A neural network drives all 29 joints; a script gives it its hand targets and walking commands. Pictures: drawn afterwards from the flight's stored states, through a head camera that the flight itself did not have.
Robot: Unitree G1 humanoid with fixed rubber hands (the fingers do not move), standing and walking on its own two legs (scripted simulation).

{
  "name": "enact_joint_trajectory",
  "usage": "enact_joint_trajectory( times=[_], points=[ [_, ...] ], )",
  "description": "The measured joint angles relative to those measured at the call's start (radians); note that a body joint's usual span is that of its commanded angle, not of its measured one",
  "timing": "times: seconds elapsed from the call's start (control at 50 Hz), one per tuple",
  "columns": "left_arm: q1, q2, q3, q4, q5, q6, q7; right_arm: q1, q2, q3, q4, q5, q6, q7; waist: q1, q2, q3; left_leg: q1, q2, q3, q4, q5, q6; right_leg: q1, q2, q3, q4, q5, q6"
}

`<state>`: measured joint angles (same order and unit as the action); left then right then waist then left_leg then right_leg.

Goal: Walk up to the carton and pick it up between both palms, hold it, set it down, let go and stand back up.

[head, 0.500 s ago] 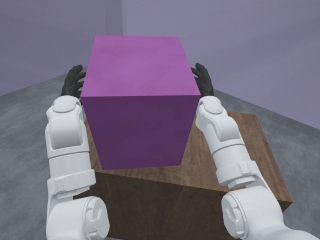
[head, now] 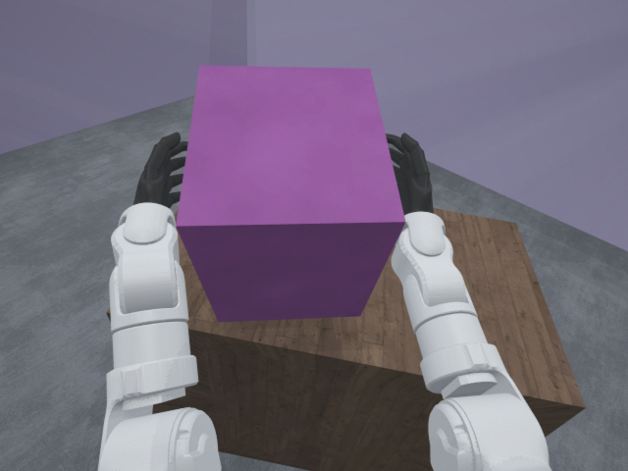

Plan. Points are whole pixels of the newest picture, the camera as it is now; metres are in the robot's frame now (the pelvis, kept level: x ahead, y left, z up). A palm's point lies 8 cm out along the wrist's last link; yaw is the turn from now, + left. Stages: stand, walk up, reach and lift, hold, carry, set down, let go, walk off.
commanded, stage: set down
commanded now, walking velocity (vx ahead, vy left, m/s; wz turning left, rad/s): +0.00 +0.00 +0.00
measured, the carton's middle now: (288, 204) +0.43 +0.01 +0.16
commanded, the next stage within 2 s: none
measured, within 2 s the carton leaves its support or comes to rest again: neither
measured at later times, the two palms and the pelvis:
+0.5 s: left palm (174, 219) +0.39 +0.15 +0.16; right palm (412, 219) +0.38 -0.15 +0.17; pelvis +0.00 +0.00 +0.00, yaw +0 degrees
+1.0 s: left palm (185, 227) +0.42 +0.14 +0.12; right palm (403, 220) +0.41 -0.15 +0.15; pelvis +0.02 +0.00 +0.00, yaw -1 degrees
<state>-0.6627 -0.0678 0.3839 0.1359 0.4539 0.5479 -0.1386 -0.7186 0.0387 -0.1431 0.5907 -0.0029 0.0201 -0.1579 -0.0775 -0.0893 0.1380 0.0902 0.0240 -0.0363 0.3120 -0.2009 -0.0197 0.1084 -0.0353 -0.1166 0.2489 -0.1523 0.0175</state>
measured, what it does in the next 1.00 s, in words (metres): stands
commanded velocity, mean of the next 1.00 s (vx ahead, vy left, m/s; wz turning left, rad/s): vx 0.00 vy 0.00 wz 0.00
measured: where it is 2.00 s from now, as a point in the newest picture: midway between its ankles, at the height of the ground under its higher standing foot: outside the picture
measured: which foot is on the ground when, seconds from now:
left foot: down 0.00-1.00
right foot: down 0.00-1.00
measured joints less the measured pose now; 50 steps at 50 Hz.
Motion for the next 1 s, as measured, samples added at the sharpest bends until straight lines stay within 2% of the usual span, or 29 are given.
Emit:
enact_joint_trajectory(
  times=[0.16, 0.3, 0.48, 0.7, 0.82, 1.0],
  points=[
    [0.107, 0.001, -0.071, -0.053, -0.071, -0.051, 0.06, 0.074, -0.033, 0.075, -0.026, 0.054, -0.086, -0.012, -0.009, -0.003, 0.023, -0.038, 0.004, -0.013, 0.03, -0.02, -0.004, -0.015, 0.005, -0.014, -0.007, -0.005, 0.001],
    [0.104, 0.007, -0.092, -0.025, -0.095, -0.068, 0.085, 0.082, -0.052, 0.086, -0.024, 0.071, -0.1, -0.02, -0.015, 0.007, 0.001, -0.064, 0.001, -0.011, 0.029, -0.017, 0.0, -0.043, 0.002, -0.012, -0.007, 0.0, 0.004],
    [0.018, 0.0, -0.043, 0.149, -0.071, -0.102, 0.076, 0.03, -0.034, -0.009, 0.088, -0.01, -0.098, 0.004, 0.008, 0.016, -0.022, -0.061, -0.006, 0.006, 0.001, 0.005, 0.006, -0.06, -0.006, 0.004, -0.005, 0.011, 0.007],
    [-0.042, 0.007, 0.009, 0.36, -0.066, -0.217, 0.083, -0.021, 0.005, -0.166, 0.221, -0.132, -0.16, 0.043, 0.039, 0.006, -0.047, -0.082, 0.0, 0.016, -0.023, 0.019, 0.0, -0.093, -0.001, 0.013, -0.013, 0.019, 0.001],
    [-0.047, 0.016, 0.016, 0.424, -0.076, -0.269, 0.093, -0.033, 0.01, -0.196, 0.258, -0.152, -0.184, 0.05, 0.043, 0.008, -0.056, -0.091, 0.005, 0.019, -0.027, 0.014, -0.003, -0.101, 0.004, 0.016, -0.021, 0.018, 0.0],
    [-0.034, 0.021, 0.017, 0.456, -0.094, -0.311, 0.1, -0.026, 0.008, -0.182, 0.265, -0.146, -0.196, 0.046, 0.034, 0.022, -0.061, -0.093, 0.003, 0.022, -0.025, 0.0, 0.0, -0.099, 0.003, 0.018, -0.03, 0.011, 0.007]
  ],
)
